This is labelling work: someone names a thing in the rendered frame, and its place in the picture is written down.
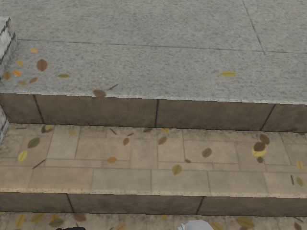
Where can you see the right robot thigh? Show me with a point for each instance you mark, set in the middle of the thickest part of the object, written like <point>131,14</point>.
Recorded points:
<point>196,224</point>

